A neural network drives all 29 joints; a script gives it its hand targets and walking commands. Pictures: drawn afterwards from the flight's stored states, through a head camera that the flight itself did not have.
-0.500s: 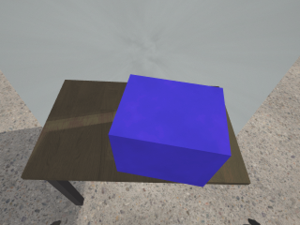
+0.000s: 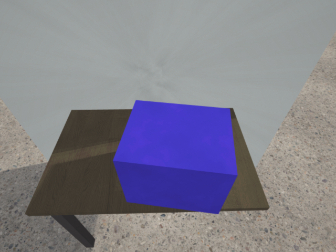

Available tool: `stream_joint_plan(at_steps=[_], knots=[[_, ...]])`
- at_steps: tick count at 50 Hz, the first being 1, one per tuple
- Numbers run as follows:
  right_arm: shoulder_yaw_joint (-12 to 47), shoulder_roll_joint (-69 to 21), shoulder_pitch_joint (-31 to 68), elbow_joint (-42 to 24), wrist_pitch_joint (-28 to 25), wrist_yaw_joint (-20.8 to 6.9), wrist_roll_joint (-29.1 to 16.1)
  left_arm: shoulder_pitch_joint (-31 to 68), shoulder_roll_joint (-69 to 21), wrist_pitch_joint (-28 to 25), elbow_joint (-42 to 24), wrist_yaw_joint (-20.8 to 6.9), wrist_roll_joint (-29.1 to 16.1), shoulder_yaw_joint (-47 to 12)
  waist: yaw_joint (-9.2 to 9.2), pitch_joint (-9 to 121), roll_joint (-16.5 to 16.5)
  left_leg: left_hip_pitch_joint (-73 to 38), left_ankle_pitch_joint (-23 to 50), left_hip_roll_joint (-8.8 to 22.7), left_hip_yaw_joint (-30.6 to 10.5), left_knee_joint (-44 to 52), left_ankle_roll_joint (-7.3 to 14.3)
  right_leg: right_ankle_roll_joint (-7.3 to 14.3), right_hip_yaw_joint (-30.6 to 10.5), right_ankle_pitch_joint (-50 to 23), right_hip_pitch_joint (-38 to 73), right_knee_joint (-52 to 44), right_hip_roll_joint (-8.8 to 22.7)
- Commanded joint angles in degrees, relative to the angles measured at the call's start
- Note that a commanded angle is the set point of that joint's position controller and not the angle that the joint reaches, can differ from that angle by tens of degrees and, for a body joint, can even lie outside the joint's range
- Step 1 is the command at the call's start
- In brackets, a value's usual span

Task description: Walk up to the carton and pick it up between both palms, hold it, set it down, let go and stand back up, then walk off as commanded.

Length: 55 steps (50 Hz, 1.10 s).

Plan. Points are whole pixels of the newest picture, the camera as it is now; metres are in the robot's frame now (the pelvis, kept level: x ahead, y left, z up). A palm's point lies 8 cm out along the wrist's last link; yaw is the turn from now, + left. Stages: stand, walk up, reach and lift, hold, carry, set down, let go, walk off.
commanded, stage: walk up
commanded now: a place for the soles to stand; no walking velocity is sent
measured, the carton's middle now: (176, 156) +0.44 -0.02 -0.08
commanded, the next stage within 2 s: reach and lift in 1.30 s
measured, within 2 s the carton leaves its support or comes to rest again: neither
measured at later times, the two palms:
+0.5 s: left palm out of the picture +0.05 +0.28 -0.13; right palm out of the picture +0.07 -0.31 -0.11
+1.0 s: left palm out of the picture +0.09 +0.27 -0.12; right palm out of the picture +0.08 -0.32 -0.12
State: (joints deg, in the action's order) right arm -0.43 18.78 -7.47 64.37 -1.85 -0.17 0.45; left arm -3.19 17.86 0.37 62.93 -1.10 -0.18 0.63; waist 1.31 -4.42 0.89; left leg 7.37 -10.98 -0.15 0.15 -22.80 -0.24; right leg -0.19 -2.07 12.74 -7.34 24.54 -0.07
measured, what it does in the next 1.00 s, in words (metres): stands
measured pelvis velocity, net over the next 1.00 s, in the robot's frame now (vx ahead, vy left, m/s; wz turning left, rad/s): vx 0.01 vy -0.03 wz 0.03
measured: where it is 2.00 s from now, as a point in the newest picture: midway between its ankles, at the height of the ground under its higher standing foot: outside the picture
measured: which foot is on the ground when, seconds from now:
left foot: down 0.00-1.00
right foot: down 0.00-1.00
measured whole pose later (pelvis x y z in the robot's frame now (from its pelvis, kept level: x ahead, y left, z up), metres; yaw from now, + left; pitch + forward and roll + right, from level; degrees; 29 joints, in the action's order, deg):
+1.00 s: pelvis +0.01 -0.03 +0.00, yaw +2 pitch -3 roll +0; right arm 0.0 18.9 -8.2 63.3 -1.7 1.1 0.6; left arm -5.7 19.3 1.2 62.6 -1.4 0.3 2.4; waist 0.4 -3.1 1.1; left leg 8.4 -11.3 1.7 -2.4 -22.4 -2.6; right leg 2.0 0.3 13.4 -7.5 23.6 -1.8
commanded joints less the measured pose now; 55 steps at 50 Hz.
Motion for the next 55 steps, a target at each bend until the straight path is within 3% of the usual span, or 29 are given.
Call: stream_joint_plan(at_steps=[1,5,9,10,11,13,15,16,17,20,21,23,24,25,29,31,32,35,37,41,43,45,47,53,55], knots=[[-2.35,13.13,3.72,-3.39,-1.71,0.67,-0.17,2.97,13.41,-1.56,-2.87,0.76,0.27,2.38,-1.19,4.93,-0.67,-0.36,0.68,6.96,-6.79,6.24,1.86,3.03,-5.69,-0.50,-1.80,-8.93,6.61],[-2.41,12.67,2.61,-2.88,-1.63,0.67,0.47,3.30,13.34,-1.70,-2.47,0.81,0.34,2.60,-0.63,2.62,1.08,1.28,-0.25,6.83,-6.66,7.70,2.02,3.35,-5.66,0.32,-1.78,-9.04,6.64],[-2.41,13.06,3.87,-2.94,-1.90,0.55,0.37,3.01,13.18,-1.99,-2.19,0.66,0.22,2.32,-0.78,3.15,-2.08,1.42,-0.84,7.58,-7.33,8.59,2.23,2.99,-5.37,-1.12,-2.16,-8.76,6.88],[-2.46,13.28,3.72,-2.94,-1.99,0.52,0.22,2.37,13.44,-1.91,-2.05,0.72,0.13,2.49,-0.79,4.00,-1.16,0.94,-0.82,7.59,-8.13,8.30,2.27,2.88,-4.79,-1.00,-1.46,-8.32,5.96],[-2.74,14.28,2.43,-2.99,-2.34,0.87,-0.09,1.88,13.57,-1.50,-2.44,0.33,0.39,3.04,-0.84,5.13,2.10,-0.16,0.39,8.22,-8.67,7.73,2.29,2.96,-4.09,-1.53,-1.96,-7.18,5.39],[-2.59,14.62,2.17,-2.95,-2.48,1.28,0.17,2.20,13.67,-1.06,-2.64,0.28,0.38,3.13,-0.80,3.66,0.37,2.48,-0.46,9.02,-9.79,8.46,3.09,2.64,-4.21,-0.75,-1.63,-6.65,5.28],[-2.58,14.74,2.75,-3.39,-2.45,1.45,-0.09,0.48,13.53,-0.93,-2.63,0.14,0.22,3.16,-1.18,5.32,-2.89,1.74,1.40,8.97,-8.75,7.63,2.58,3.02,-4.20,-2.60,-1.53,-6.63,5.85],[-2.70,14.77,2.23,-3.52,-2.12,1.45,-0.14,0.16,14.51,-0.84,-2.57,0.34,0.36,3.45,-1.23,3.84,-1.60,2.66,0.44,8.54,-8.59,7.66,2.45,2.84,-4.36,1.11,-1.61,-7.05,5.55],[-2.58,13.90,2.18,-3.24,-2.19,1.36,-0.36,-0.08,13.60,-0.94,-2.56,0.26,0.19,3.34,-1.43,5.53,0.04,0.96,0.92,8.18,-7.95,7.10,2.26,3.30,-5.13,-0.67,-1.80,-7.40,6.02],[-2.50,13.74,2.03,-3.62,-2.20,1.69,0.20,-0.54,13.60,-0.93,-2.88,0.21,0.47,3.34,-1.11,5.58,-1.64,0.47,3.89,7.74,-7.01,5.26,2.58,2.87,-4.77,-3.20,-1.40,-7.22,6.07],[-2.36,13.43,1.61,-3.36,-2.15,1.68,0.07,-0.29,13.92,-0.98,-3.08,0.18,0.42,3.16,-0.84,5.94,0.60,-0.25,4.52,7.77,-6.84,5.37,2.53,3.05,-4.98,-4.59,-1.34,-7.16,6.41],[-2.33,13.92,1.41,-3.88,-2.14,1.72,-0.28,-0.68,13.90,-0.91,-2.78,0.10,0.32,3.23,-0.94,6.86,-3.23,-0.06,5.41,7.76,-6.69,5.61,2.19,2.85,-4.59,-6.21,-0.06,-6.71,6.42],[-2.67,14.47,1.67,-3.81,-2.04,1.85,0.03,-0.62,14.28,-0.94,-2.93,0.21,0.50,3.55,-1.03,5.15,-1.17,0.89,4.70,7.70,-6.65,5.15,2.33,2.80,-4.64,-4.53,-0.94,-7.06,6.17],[-2.38,13.86,2.35,-4.13,-2.04,1.80,0.13,-0.14,13.92,-0.92,-3.09,0.24,0.43,3.36,-0.84,4.99,-2.20,-0.04,5.40,7.86,-6.85,5.28,2.65,2.89,-4.78,-5.68,-1.92,-6.88,6.49],[-2.52,13.71,2.16,-4.45,-1.63,1.74,-0.22,-1.11,15.05,-0.97,-3.07,0.46,0.56,3.46,-0.77,5.89,0.31,-0.90,6.93,7.41,-5.84,3.55,2.18,2.77,-4.84,-8.04,-1.62,-7.68,6.66],[-2.31,14.37,1.30,-4.04,-1.48,1.86,-0.10,0.01,14.33,-0.84,-3.13,0.43,0.46,3.31,-0.45,5.25,-0.76,-0.71,8.86,7.17,-6.05,3.29,2.09,2.45,-4.52,-7.44,-1.67,-7.81,6.55],[-2.55,14.20,1.41,-4.45,-1.32,1.80,-0.29,-0.66,14.63,-0.85,-3.15,0.61,0.40,3.81,-0.24,4.79,0.33,-0.33,7.04,7.25,-5.70,3.93,1.80,2.74,-4.73,-7.31,-1.99,-7.63,6.66],[-2.32,13.97,1.74,-4.78,-1.50,1.72,-0.33,-0.49,14.71,-0.73,-3.52,0.50,0.21,3.72,-0.50,5.95,-2.62,-0.46,7.19,7.15,-5.88,3.54,1.89,2.72,-5.19,-6.90,-1.71,-7.54,6.67],[-2.27,13.94,2.30,-4.70,-1.28,1.86,-0.30,-0.30,14.79,-0.73,-3.24,0.54,0.35,3.84,-0.84,5.74,-0.12,0.24,5.30,7.19,-5.98,4.18,1.96,2.82,-5.04,-5.52,-0.82,-7.84,6.83],[-2.22,13.25,1.06,-4.52,-1.26,1.89,-0.06,0.10,15.18,-0.59,-3.82,0.42,0.48,3.92,-0.96,3.69,1.14,0.74,6.83,6.74,-5.71,4.26,1.67,2.87,-5.30,-4.75,-1.80,-7.74,6.68],[-2.34,13.84,1.60,-4.84,-1.36,1.88,0.13,0.26,14.67,-0.59,-4.32,0.38,0.31,4.07,-0.96,3.99,-2.03,0.47,8.15,6.87,-5.57,4.04,1.65,2.77,-5.04,-5.78,-1.86,-7.48,6.46],[-2.46,13.82,2.03,-5.12,-1.32,2.16,0.18,-0.94,15.22,-0.51,-4.18,0.43,0.14,4.03,-1.68,4.74,-1.54,0.82,7.44,6.94,-5.89,3.55,1.84,2.65,-5.06,-4.90,-1.52,-7.67,6.48],[-2.43,14.23,1.13,-4.78,-1.19,2.26,-0.06,0.01,15.59,-0.42,-4.43,0.44,0.72,4.59,-1.08,4.57,0.83,1.07,7.30,6.98,-6.38,3.00,2.09,3.00,-4.60,-5.15,-1.04,-7.47,6.65],[-2.06,13.48,0.69,-4.23,-1.25,2.08,0.23,1.16,14.27,-0.49,-5.08,0.38,0.55,4.12,-1.09,4.42,-0.81,0.39,9.37,6.59,-5.55,2.83,1.84,2.79,-4.34,-6.59,-1.21,-7.04,6.18],[-2.32,13.96,-0.17,-4.82,-1.12,2.08,0.05,1.40,14.44,-0.40,-5.16,0.47,0.49,4.40,-0.96,4.95,0.38,0.02,10.10,6.30,-5.15,2.38,1.63,2.82,-4.13,-6.54,-1.00,-6.68,6.12]])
